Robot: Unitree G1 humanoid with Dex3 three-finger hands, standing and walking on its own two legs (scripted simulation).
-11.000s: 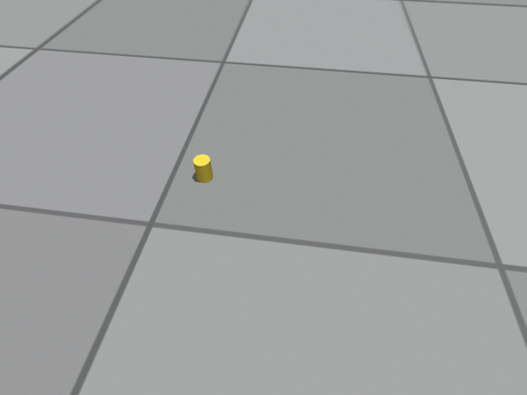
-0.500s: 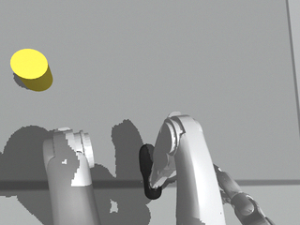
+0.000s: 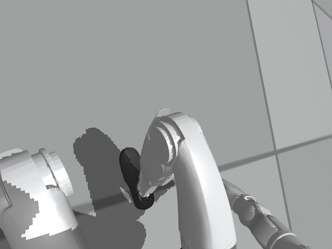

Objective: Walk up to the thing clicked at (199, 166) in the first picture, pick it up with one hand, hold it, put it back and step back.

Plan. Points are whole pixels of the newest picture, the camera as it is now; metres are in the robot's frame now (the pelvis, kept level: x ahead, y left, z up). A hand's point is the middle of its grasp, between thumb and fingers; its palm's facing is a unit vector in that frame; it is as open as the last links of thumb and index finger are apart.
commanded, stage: close in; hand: left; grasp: from the side
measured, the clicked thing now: out of the picture +0.50 +0.29 -0.23
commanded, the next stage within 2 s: close in 0.50 s
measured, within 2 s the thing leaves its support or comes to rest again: leaves its support in 1.48 s
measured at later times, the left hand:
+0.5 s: hand out of the picture +0.47 +0.28 -0.18, palm faces +0.37 -0.93 -0.02, open 16.8 cm
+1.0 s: hand out of the picture +0.48 +0.29 -0.18, palm faces +0.40 -0.91 -0.04, open 11.4 cm
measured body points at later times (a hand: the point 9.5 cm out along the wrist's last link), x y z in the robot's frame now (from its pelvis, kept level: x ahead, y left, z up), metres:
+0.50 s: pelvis +0.00 +0.00 +0.00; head +0.25 +0.19 +0.32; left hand +0.44 +0.33 -0.18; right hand +0.14 -0.25 -0.03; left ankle +0.08 +0.12 -0.26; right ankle +0.16 -0.14 -0.26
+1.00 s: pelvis +0.00 +0.00 +0.01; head +0.26 +0.19 +0.32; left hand +0.45 +0.33 -0.18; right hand +0.14 -0.25 -0.02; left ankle +0.08 +0.12 -0.26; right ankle +0.16 -0.14 -0.26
